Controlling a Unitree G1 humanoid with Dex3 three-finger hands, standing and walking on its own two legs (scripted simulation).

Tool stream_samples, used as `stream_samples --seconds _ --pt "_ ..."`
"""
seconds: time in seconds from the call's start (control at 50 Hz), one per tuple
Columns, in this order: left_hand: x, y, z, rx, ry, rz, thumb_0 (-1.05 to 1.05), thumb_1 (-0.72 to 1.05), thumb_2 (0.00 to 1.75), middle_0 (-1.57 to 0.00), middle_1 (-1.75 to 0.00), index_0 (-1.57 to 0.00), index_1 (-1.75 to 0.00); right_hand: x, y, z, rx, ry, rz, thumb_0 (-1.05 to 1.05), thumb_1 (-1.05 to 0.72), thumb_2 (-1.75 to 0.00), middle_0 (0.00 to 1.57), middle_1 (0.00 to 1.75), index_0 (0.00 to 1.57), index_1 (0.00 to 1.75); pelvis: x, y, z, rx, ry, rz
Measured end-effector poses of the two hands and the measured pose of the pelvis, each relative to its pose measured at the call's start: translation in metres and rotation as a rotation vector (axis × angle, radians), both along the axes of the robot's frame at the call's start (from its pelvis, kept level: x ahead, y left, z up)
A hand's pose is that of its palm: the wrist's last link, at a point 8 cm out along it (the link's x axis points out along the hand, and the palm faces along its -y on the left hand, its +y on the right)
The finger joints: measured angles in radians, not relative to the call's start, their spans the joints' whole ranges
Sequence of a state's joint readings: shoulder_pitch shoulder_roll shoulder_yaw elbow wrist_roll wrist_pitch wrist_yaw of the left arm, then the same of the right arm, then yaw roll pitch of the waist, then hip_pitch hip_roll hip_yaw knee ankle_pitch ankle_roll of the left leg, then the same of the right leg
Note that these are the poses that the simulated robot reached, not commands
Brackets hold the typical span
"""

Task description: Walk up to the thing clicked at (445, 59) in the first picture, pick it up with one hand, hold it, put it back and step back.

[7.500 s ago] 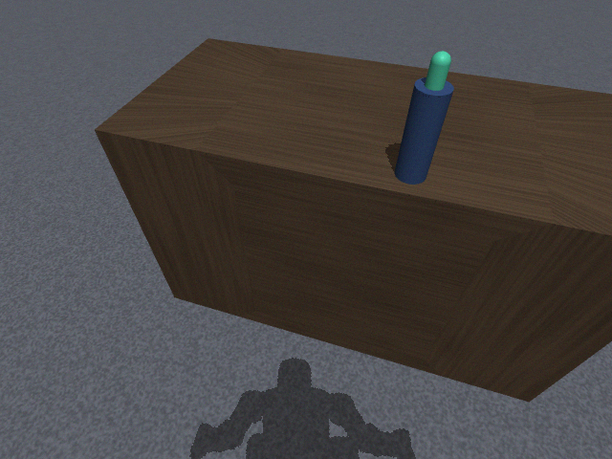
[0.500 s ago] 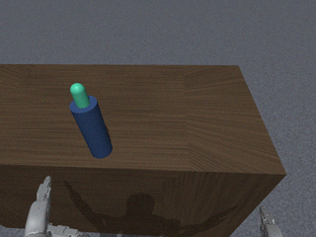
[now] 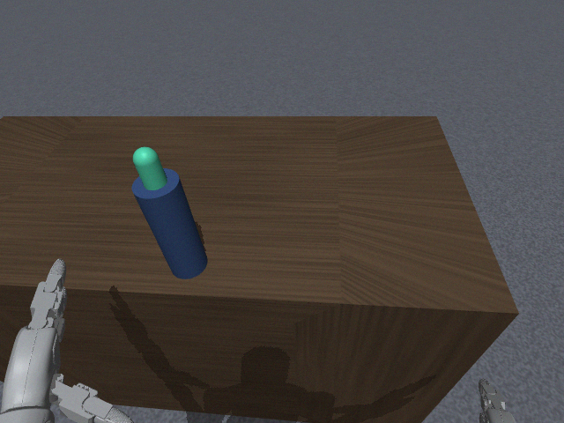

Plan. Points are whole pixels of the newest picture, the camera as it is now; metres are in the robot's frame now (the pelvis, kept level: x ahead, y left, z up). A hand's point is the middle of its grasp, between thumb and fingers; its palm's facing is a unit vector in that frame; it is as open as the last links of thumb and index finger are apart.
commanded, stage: rise first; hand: left
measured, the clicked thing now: (169, 216) +0.40 +0.22 +0.10
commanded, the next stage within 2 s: go down in 0.70 s
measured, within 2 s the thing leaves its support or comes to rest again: neither
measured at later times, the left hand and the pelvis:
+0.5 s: hand (74, 343) +0.18 +0.25 +0.13, palm faces +0.33 -0.84 -0.43, open 17.6 cm; pelvis -0.01 +0.00 +0.00, yaw +0 degrees
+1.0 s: hand (55, 331) +0.18 +0.26 +0.15, palm faces +0.38 -0.83 -0.40, open 17.7 cm; pelvis -0.01 +0.00 +0.00, yaw +1 degrees
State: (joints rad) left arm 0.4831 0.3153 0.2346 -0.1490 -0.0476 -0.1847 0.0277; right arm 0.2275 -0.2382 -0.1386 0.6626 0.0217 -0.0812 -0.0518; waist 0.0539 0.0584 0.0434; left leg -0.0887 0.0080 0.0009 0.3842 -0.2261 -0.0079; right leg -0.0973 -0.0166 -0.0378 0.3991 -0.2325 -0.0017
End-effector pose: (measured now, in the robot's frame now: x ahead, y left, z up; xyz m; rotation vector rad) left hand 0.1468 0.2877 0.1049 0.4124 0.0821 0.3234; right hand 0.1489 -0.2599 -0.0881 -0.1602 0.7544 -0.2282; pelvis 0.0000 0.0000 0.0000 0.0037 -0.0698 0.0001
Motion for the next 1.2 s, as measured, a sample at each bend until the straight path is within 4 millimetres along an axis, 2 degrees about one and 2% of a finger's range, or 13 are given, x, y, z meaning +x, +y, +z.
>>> stream_samples --seconds 0.26,0.6,0.94,1.08,1.2 --pt "-0.01 0.0 0.026 0.062 -0.105 -0.016 -0.01 -0.54 0.03 -0.04 -0.04 -0.04 -0.04 -0.004 0.002 -0.001 0.013 -0.009 0.011 -0.01 0.53 -0.02 0.06 0.05 0.05 0.05 -0.006 -0.003 0.0 0.001 -0.009 0.008" --pt "-0.01 0.001 0.05 0.114 -0.211 -0.047 -0.01 -0.57 0.06 -0.04 -0.05 -0.04 -0.06 -0.008 0.002 0.002 0.013 -0.032 0.008 -0.01 0.53 -0.04 0.06 0.05 0.05 0.05 -0.011 -0.001 0.0 0.002 -0.014 0.006" --pt "-0.011 0.009 0.055 0.114 -0.28 -0.044 -0.01 -0.6 0.07 -0.06 -0.05 -0.05 -0.07 -0.007 0.003 0.0 0.006 -0.022 0.021 -0.01 0.51 -0.05 0.06 0.05 0.05 0.05 -0.011 0.001 -0.003 0.001 0.002 0.011" --pt "0.003 0.031 0.059 0.09 -0.317 -0.02 -0.01 -0.61 0.05 -0.07 -0.05 -0.07 -0.06 -0.003 0.001 0.0 0.002 -0.028 0.006 -0.01 0.5 -0.05 0.06 0.05 0.05 0.05 -0.011 0.0 -0.006 0.001 0.006 0.019" --pt "0.027 0.055 0.062 0.006 -0.306 -0.034 -0.01 -0.61 0.04 -0.07 -0.04 -0.07 -0.05 -0.001 0.004 0.001 -0.005 -0.031 -0.003 -0.01 0.5 -0.05 0.06 0.05 0.05 0.05 -0.013 -0.001 -0.006 0.0 0.014 0.024"
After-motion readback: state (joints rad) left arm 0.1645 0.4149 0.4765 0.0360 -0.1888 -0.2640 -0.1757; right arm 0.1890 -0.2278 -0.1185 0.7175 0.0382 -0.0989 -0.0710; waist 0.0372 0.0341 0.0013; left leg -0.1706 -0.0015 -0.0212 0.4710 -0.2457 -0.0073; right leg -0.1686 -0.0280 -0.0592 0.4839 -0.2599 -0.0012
